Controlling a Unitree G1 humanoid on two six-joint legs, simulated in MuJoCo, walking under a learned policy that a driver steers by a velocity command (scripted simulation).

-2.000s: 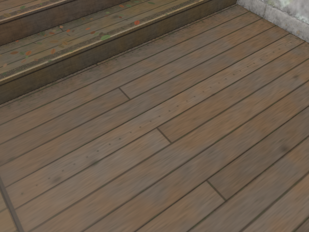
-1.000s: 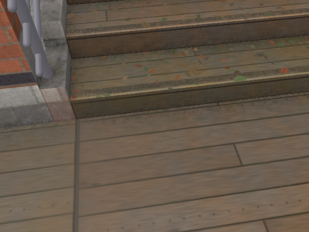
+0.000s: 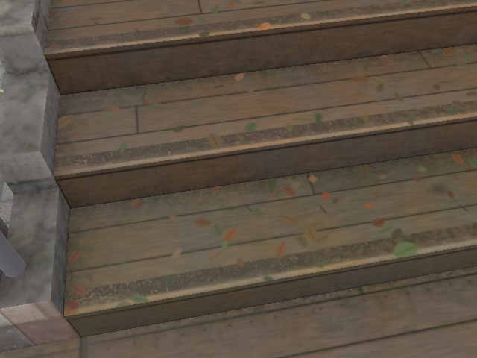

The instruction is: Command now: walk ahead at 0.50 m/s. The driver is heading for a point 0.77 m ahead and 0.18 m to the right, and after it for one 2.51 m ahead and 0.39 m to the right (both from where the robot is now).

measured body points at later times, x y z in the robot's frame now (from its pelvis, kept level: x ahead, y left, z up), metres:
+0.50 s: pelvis +0.27 +0.04 +0.00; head +0.29 +0.05 +0.45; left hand +0.29 +0.31 -0.14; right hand +0.44 -0.21 -0.10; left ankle +0.34 +0.13 -0.73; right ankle +0.11 -0.09 -0.66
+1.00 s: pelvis +0.53 -0.03 +0.00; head +0.58 -0.04 +0.45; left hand +0.81 +0.07 -0.07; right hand +0.39 -0.24 -0.14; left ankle +0.35 +0.13 -0.72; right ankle +0.69 -0.17 -0.57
